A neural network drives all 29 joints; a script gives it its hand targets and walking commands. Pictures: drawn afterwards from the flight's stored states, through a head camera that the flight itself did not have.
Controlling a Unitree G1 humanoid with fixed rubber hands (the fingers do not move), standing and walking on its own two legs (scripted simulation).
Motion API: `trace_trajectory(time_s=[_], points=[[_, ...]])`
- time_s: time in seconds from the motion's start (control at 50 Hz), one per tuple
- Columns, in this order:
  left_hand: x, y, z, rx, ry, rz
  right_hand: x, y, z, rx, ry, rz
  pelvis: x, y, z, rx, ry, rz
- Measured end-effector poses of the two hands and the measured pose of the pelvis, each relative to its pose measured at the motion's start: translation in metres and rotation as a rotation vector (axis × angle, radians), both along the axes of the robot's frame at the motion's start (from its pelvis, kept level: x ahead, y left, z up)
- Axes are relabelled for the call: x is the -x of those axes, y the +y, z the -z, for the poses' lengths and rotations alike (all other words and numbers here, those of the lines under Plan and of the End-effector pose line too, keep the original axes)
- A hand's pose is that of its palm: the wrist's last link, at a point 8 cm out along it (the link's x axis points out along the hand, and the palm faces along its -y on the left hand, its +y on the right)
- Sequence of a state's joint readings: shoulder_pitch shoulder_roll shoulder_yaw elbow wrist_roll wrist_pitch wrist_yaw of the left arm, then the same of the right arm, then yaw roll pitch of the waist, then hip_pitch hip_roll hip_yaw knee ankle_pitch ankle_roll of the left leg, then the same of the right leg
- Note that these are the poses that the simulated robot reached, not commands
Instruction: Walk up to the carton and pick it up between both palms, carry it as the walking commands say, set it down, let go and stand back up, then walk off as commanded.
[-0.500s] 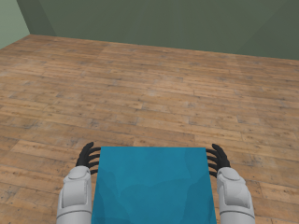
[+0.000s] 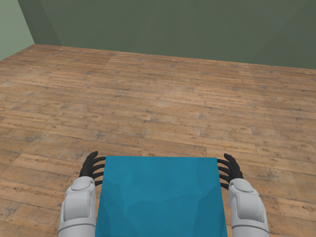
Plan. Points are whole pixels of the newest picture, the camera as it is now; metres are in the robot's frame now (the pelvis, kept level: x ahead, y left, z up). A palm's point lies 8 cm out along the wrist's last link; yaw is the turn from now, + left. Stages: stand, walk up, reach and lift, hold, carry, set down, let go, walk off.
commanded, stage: carry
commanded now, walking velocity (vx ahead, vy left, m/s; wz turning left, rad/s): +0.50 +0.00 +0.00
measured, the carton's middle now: (160, 200) +0.27 +0.00 -0.05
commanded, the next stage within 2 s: none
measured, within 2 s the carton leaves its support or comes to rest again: neither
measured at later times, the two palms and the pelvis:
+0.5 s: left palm (113, 134) +0.42 +0.14 +0.07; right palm (234, 143) +0.39 -0.22 +0.06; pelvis +0.17 -0.02 -0.03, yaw -1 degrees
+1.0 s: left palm (120, 81) +0.72 +0.16 +0.08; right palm (208, 87) +0.69 -0.21 +0.08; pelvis +0.47 +0.00 +0.00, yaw -5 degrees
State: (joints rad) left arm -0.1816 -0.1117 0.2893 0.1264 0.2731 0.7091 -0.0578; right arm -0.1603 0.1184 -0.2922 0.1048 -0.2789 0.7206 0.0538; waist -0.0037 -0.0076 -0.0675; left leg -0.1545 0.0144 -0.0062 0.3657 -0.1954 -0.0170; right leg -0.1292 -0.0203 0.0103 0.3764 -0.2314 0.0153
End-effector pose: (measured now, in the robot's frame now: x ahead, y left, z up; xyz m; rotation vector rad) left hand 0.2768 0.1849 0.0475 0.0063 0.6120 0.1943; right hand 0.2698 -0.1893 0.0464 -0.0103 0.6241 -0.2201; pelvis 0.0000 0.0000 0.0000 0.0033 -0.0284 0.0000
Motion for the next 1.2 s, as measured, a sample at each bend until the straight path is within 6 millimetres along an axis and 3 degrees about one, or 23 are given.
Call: trace_trajectory(time_s=[0.12,0.22,0.36,0.48,0.54,0.64,0.7,0.8,0.9,1.02,1.12,1.2], points=[[-0.014,-0.003,-0.015,0.01,-0.065,-0.066,-0.022,0.002,-0.015,0.012,-0.063,0.011,-0.019,-0.003,0.011,0.005,0.037,-0.002],[-0.038,-0.006,-0.025,0.025,-0.099,-0.083,-0.047,-0.001,-0.023,-0.015,-0.096,0.039,-0.053,-0.005,0.023,0.015,0.071,0.0],[-0.084,-0.012,-0.022,0.049,-0.083,-0.089,-0.079,-0.005,-0.019,-0.06,-0.083,0.118,-0.111,-0.005,0.037,-0.005,0.113,0.038],[-0.14,-0.041,-0.019,0.042,-0.008,-0.042,-0.112,-0.033,-0.011,-0.074,-0.008,0.196,-0.165,-0.02,0.035,0.013,0.117,0.022],[-0.16,-0.041,-0.021,0.05,0.028,-0.077,-0.147,-0.033,-0.024,-0.066,0.023,0.172,-0.195,-0.025,0.023,-0.019,0.125,0.006],[-0.204,-0.025,-0.038,0.043,0.011,-0.157,-0.221,-0.017,-0.037,-0.068,0.009,0.091,-0.247,-0.025,0.011,-0.05,0.119,0.025],[-0.243,-0.016,-0.04,0.043,-0.019,-0.174,-0.267,-0.008,-0.038,-0.065,-0.023,0.073,-0.285,-0.02,0.017,-0.055,0.108,0.028],[-0.325,-0.006,-0.026,0.045,-0.042,-0.139,-0.336,0.001,-0.024,-0.065,-0.047,0.103,-0.361,-0.004,0.04,-0.04,0.082,0.049],[-0.391,-0.015,-0.021,0.052,0.062,-0.081,-0.375,-0.007,-0.018,-0.063,0.054,0.173,-0.413,0.003,0.023,-0.039,0.092,0.08],[-0.459,-0.028,-0.036,0.04,0.061,-0.023,-0.427,-0.019,-0.037,-0.06,0.051,0.214,-0.478,-0.001,0.002,-0.01,0.093,0.077],[-0.513,-0.033,-0.051,0.032,0.012,-0.058,-0.496,-0.025,-0.05,-0.065,0.004,0.174,-0.542,-0.015,-0.002,-0.003,0.09,0.065],[-0.563,-0.043,-0.054,0.023,-0.017,-0.099,-0.56,-0.035,-0.049,-0.072,-0.023,0.133,-0.602,-0.033,0.005,-0.011,0.084,0.053]])
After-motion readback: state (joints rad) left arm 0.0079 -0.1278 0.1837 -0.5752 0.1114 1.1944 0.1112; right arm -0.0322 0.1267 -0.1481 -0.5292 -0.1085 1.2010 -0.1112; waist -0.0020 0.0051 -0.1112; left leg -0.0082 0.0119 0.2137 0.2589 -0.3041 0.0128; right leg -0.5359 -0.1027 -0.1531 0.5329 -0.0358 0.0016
